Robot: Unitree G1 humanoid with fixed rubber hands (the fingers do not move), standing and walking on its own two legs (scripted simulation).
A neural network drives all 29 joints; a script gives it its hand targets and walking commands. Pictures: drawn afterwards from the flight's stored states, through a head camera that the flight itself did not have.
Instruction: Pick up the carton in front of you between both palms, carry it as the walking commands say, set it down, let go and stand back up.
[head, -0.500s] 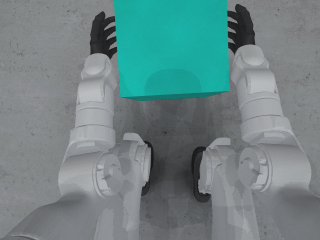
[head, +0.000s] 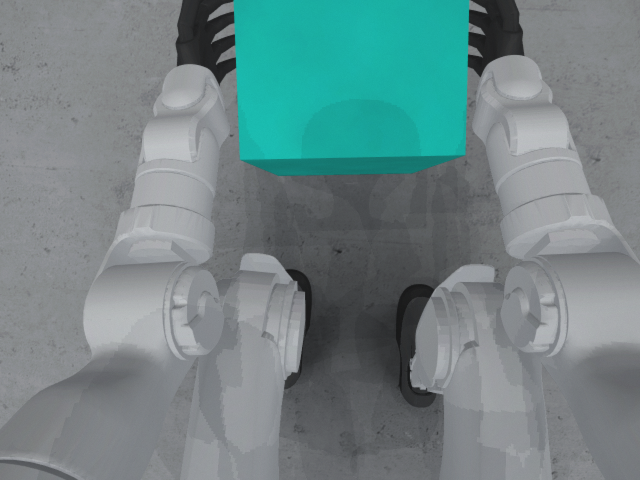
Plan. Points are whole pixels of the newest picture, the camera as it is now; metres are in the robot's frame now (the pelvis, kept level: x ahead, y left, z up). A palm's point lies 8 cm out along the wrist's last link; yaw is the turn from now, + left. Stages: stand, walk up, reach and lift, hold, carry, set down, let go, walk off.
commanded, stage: set down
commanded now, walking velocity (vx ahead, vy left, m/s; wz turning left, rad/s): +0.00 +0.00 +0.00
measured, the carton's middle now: (346, 85) +0.52 +0.03 -0.23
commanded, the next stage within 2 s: none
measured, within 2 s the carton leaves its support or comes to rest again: rests again in 0.32 s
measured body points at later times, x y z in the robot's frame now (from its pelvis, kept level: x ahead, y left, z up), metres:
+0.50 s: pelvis -0.01 +0.00 -0.01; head +0.34 -0.01 +0.27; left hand +0.52 +0.19 -0.17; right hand +0.54 -0.12 -0.18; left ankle +0.11 +0.12 -0.34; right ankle +0.10 -0.11 -0.34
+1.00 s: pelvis -0.01 +0.00 -0.01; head +0.35 -0.01 +0.25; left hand +0.50 +0.21 -0.20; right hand +0.53 -0.16 -0.21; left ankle +0.11 +0.12 -0.34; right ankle +0.10 -0.11 -0.34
